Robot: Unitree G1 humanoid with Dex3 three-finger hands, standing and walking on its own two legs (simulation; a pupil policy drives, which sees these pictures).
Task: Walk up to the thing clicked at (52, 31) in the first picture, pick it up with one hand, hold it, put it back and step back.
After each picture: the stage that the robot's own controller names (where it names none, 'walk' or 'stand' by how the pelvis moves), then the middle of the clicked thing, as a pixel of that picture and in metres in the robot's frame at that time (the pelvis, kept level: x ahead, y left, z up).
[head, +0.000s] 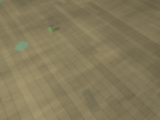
stand; (51, 27) +1.71 +0.42 -0.72
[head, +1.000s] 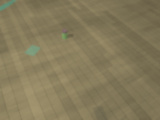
walk; (64, 34) +1.60 +0.19 -0.70
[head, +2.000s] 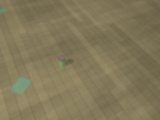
walk; (62, 61) +1.05 +0.17 -0.72
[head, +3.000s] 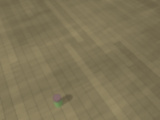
walk; (57, 100) +0.63 +0.21 -0.69
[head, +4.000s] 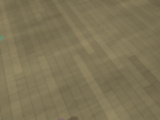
stand; out of the picture +0.41 +0.20 -0.70
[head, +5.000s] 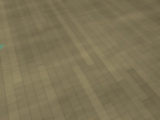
stand; out of the picture +0.39 +0.17 -0.72
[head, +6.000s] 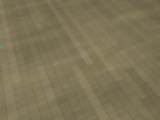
stand; out of the picture +0.39 +0.19 -0.73
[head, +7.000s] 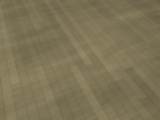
stand; out of the picture +0.37 +0.19 -0.73
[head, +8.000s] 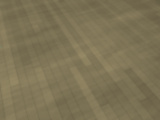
stand; out of the picture +0.37 +0.20 -0.73
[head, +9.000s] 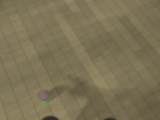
go down; (44, 96) +0.41 +0.21 -0.55
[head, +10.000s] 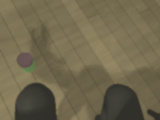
go down; (26, 63) +0.45 +0.25 -0.32
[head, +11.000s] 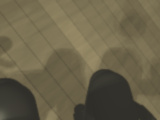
close in; out of the picture +0.42 +0.29 -0.24
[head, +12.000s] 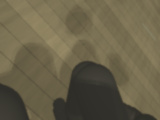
close; out of the picture +0.41 +0.31 -0.22
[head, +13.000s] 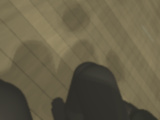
close; out of the picture +0.40 +0.31 -0.22
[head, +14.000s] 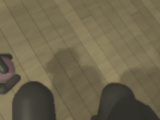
lift; (3, 73) +0.33 +0.27 -0.08
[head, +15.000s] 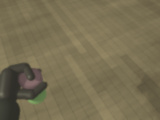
hold; (33, 86) +0.33 +0.17 +0.04
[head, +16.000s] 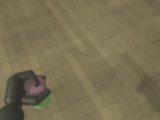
hold; (38, 93) +0.33 +0.17 +0.00
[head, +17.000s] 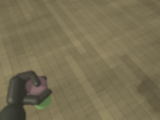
crouch; (39, 93) +0.33 +0.16 -0.01
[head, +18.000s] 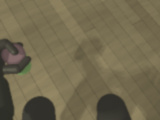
crouch; (18, 60) +0.42 +0.21 -0.09
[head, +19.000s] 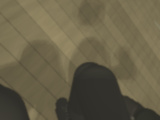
lower; out of the picture +0.40 +0.32 -0.22
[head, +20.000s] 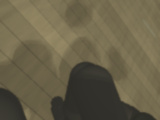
lower; out of the picture +0.41 +0.32 -0.22
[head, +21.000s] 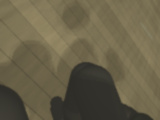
lower; out of the picture +0.41 +0.32 -0.23
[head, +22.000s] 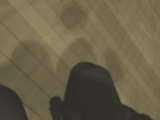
lower; out of the picture +0.41 +0.32 -0.23
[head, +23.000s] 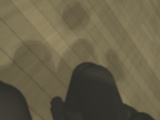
loosen; out of the picture +0.41 +0.31 -0.23
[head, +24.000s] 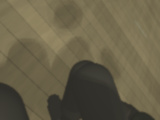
withdraw; out of the picture +0.41 +0.31 -0.23
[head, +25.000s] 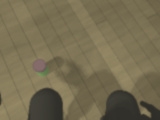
walk; (41, 68) +0.45 +0.23 -0.39
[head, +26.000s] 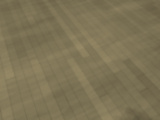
stand; out of the picture +0.38 +0.18 -0.66
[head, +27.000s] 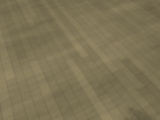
stand; out of the picture +0.40 +0.20 -0.67
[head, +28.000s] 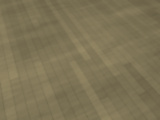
stand; out of the picture +0.39 +0.19 -0.70
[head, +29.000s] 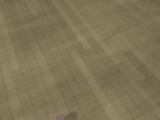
walk; out of the picture +0.42 +0.17 -0.71
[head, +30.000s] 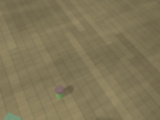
walk; (59, 92) +0.61 +0.16 -0.71
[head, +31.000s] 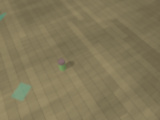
walk; (62, 64) +0.96 +0.27 -0.70
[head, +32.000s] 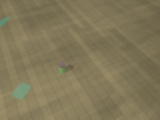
stand; (62, 67) +1.04 +0.22 -0.71
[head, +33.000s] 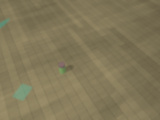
stand; (62, 67) +1.04 +0.22 -0.73
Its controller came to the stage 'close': yes
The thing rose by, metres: 0.70
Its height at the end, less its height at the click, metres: +0.00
